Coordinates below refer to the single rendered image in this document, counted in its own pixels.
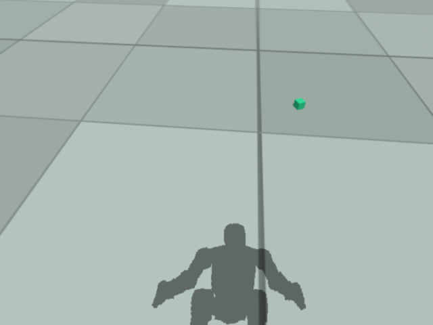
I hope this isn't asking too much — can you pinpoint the cube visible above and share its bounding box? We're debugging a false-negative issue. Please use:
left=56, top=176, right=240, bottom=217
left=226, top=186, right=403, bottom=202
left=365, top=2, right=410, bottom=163
left=293, top=98, right=306, bottom=110

